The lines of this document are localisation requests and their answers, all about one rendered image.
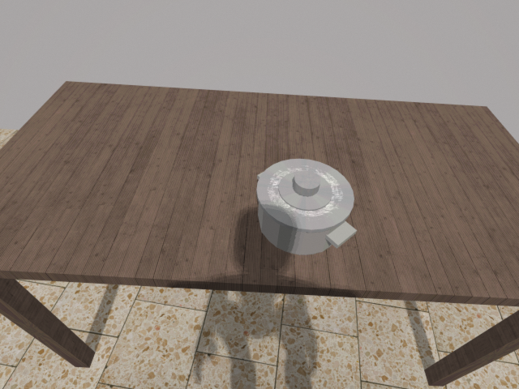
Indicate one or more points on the table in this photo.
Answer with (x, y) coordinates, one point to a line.
(154, 186)

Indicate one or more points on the lid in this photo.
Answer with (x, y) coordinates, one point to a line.
(325, 210)

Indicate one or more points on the knob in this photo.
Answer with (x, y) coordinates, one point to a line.
(306, 183)

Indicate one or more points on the pot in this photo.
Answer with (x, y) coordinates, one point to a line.
(302, 243)

